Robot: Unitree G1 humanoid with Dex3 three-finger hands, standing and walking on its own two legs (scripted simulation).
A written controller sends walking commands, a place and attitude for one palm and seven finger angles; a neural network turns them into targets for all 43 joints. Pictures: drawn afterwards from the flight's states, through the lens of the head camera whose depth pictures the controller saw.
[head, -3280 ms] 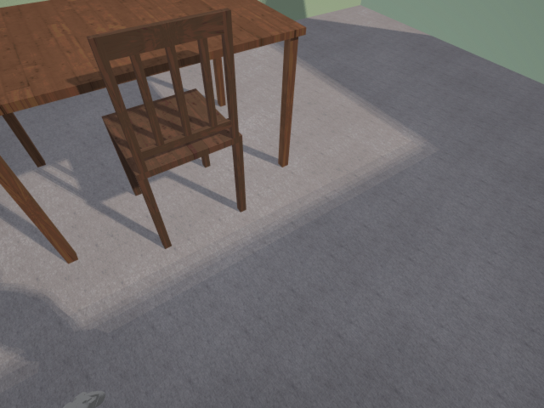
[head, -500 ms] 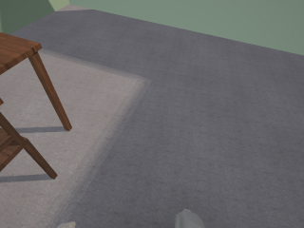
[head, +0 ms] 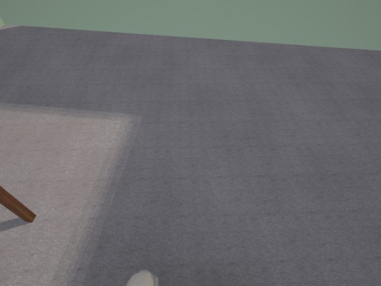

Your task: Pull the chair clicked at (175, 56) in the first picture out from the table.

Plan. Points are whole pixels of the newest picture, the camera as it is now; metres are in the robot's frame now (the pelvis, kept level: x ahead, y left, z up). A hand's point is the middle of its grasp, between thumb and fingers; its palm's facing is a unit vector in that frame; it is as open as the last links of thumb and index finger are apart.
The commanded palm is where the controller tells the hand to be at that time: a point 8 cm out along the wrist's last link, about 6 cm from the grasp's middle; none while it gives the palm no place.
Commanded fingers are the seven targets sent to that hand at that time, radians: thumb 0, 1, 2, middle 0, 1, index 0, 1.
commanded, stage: walk to a spot facing it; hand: left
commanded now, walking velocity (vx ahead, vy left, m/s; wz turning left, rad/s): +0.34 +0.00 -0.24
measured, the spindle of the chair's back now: out of the picture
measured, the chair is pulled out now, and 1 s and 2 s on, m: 0.00 0.00 0.00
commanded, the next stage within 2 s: turn to face it in 0.34 s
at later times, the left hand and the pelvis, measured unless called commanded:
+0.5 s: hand (116, 240) +0.26 +0.21 -0.17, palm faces -0.17 -0.97 -0.15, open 7.4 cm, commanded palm none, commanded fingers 0.00 0.90 0.90 -0.20 -0.30 -0.20 -0.30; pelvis +0.16 +0.04 +0.01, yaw -13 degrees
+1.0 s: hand (121, 221) +0.32 +0.22 -0.20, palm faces +0.02 -0.99 -0.16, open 7.4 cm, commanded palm none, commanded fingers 0.00 0.90 0.90 -0.20 -0.30 -0.20 -0.30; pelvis +0.21 +0.04 -0.03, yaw +0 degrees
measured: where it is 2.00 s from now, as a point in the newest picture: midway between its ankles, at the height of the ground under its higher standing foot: outside the picture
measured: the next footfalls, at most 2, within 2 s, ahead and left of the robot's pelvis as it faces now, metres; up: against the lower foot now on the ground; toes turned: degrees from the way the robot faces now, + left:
left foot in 0.16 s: +0.18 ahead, +0.14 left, +0.00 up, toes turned +6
right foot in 0.62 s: +0.28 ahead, -0.12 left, +0.00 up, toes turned -21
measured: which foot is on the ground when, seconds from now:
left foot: up 0.00-0.14, down 0.16-0.62, up 0.64-0.94, down 0.96-1.00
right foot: down 0.00-0.16, up 0.18-0.60, down 0.62-0.96, up 0.98-1.00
